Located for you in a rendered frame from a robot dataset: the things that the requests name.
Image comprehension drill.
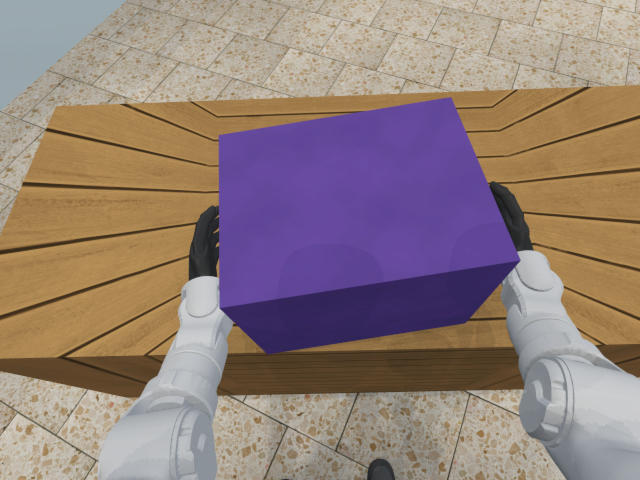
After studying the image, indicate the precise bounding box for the robot right hand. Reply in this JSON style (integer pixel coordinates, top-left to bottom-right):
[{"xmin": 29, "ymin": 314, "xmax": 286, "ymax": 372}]
[{"xmin": 489, "ymin": 181, "xmax": 534, "ymax": 252}]

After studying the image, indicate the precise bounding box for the robot left hand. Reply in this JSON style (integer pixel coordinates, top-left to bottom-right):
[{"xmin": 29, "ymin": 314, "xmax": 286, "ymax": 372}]
[{"xmin": 189, "ymin": 205, "xmax": 219, "ymax": 281}]

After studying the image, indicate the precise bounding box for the robot right forearm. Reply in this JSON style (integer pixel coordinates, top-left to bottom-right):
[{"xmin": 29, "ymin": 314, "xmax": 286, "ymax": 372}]
[{"xmin": 501, "ymin": 250, "xmax": 627, "ymax": 385}]

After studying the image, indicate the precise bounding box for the carton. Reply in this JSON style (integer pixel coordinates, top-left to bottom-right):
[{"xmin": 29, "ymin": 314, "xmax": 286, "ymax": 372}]
[{"xmin": 219, "ymin": 97, "xmax": 521, "ymax": 354}]

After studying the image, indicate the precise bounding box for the right robot upper arm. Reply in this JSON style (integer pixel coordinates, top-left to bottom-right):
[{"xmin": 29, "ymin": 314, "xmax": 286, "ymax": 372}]
[{"xmin": 519, "ymin": 357, "xmax": 640, "ymax": 480}]

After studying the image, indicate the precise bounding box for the robot right foot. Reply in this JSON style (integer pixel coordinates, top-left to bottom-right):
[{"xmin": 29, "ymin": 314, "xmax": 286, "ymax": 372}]
[{"xmin": 367, "ymin": 459, "xmax": 395, "ymax": 480}]

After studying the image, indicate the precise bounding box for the robot left forearm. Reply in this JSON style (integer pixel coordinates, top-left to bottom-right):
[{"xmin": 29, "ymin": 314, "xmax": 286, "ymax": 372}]
[{"xmin": 97, "ymin": 276, "xmax": 233, "ymax": 480}]

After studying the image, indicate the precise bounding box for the pedestal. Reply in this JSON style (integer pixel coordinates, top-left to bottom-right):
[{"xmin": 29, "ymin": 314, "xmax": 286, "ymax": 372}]
[{"xmin": 0, "ymin": 85, "xmax": 640, "ymax": 398}]

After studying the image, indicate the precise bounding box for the left robot upper arm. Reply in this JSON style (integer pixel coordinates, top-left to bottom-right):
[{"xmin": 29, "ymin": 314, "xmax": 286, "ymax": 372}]
[{"xmin": 99, "ymin": 406, "xmax": 218, "ymax": 480}]

